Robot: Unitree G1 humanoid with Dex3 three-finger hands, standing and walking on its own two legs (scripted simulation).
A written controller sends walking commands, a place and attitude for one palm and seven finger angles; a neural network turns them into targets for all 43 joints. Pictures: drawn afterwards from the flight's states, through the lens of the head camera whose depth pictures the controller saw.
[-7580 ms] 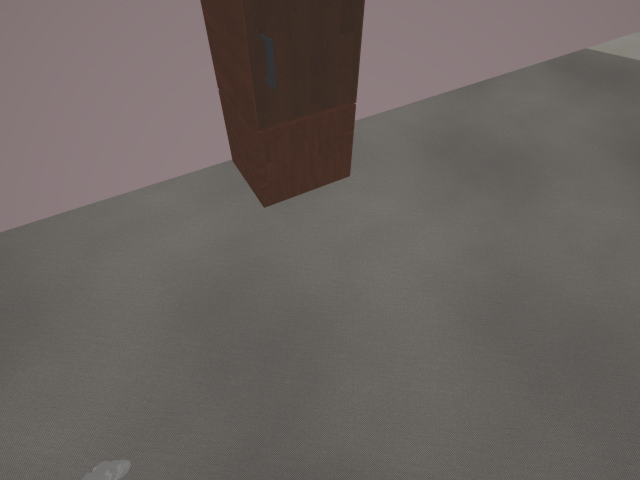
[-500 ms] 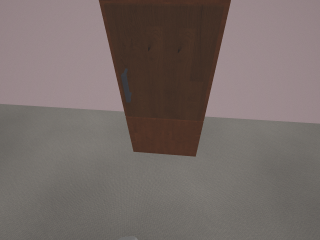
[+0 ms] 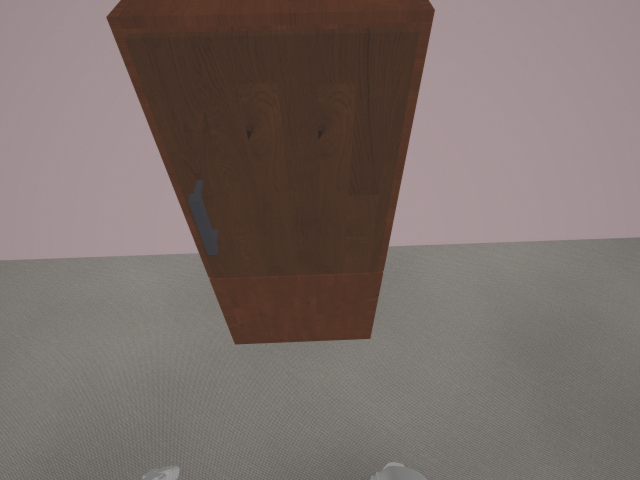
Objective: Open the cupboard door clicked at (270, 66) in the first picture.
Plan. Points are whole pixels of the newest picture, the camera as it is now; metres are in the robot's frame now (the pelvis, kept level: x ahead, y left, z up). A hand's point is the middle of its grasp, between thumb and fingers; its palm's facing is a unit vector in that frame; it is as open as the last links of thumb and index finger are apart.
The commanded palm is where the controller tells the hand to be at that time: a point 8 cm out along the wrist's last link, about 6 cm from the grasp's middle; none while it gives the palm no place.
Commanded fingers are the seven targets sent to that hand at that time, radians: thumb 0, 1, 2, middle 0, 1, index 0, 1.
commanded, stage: come to a stop and stand still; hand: left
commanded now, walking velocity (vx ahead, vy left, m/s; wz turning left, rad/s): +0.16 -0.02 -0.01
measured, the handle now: (206, 218) +0.60 +0.25 -0.09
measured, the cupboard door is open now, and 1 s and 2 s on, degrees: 0 0 0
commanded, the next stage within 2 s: look again from close up in 2.00 s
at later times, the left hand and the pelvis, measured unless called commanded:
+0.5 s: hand out of the picture +0.11 +0.20 -0.18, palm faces +0.07 -0.98 -0.20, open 7.3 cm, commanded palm none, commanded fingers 0.00 0.90 0.90 -0.20 -0.30 -0.20 -0.30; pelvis +0.06 +0.01 -0.01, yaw +0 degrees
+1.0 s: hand out of the picture +0.04 +0.16 -0.17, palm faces +0.00 -0.98 -0.20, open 7.4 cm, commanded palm none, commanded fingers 0.00 0.90 0.90 -0.20 -0.30 -0.20 -0.30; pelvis +0.03 -0.01 +0.00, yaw -1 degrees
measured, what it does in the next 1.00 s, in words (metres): steps on the spot: right foot, then left foot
